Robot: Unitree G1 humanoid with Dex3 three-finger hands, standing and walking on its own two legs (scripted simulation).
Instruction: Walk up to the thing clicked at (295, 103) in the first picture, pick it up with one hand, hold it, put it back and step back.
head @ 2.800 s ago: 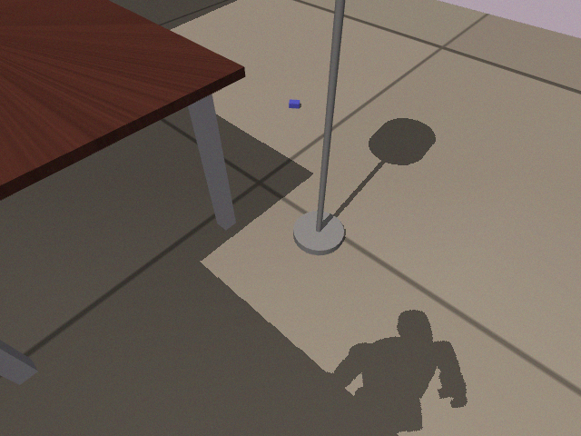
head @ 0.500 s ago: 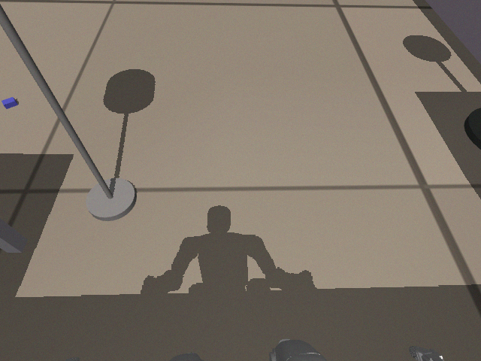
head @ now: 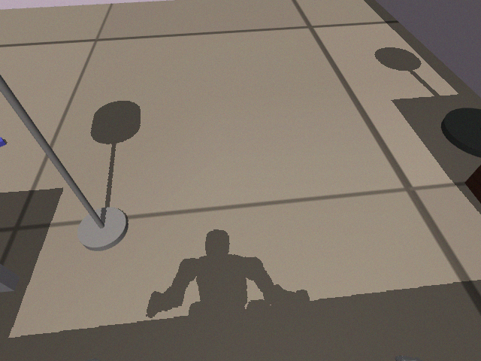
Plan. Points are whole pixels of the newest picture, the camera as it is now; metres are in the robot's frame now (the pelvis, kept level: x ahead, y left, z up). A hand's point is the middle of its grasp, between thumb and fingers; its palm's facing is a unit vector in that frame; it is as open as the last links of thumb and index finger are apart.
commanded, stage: walk up
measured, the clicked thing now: out of the picture +1.43 +1.49 -0.75
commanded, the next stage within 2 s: stand in 0.22 s
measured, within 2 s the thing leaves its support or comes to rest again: neither
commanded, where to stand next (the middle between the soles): +0.07 +0.03 m, yaw +0 degrees
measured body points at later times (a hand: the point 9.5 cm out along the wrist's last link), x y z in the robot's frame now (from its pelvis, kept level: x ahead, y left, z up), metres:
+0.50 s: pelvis +0.01 +0.01 +0.02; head +0.02 +0.01 +0.47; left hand +0.10 +0.31 -0.11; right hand +0.08 -0.29 -0.11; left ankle +0.01 +0.14 -0.73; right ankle +0.03 -0.12 -0.73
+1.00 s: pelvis +0.01 +0.01 +0.02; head +0.01 +0.01 +0.47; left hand +0.07 +0.31 -0.11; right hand +0.10 -0.29 -0.11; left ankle +0.01 +0.14 -0.73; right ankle +0.03 -0.12 -0.73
